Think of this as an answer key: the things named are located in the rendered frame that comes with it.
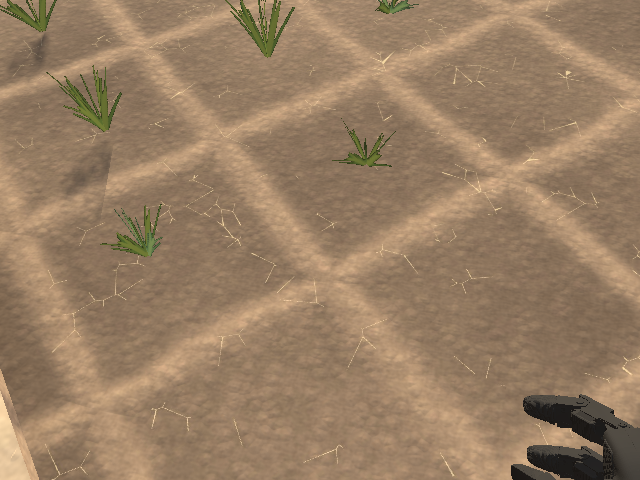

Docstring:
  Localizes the robot right hand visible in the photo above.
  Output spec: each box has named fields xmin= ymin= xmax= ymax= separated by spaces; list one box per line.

xmin=511 ymin=394 xmax=640 ymax=480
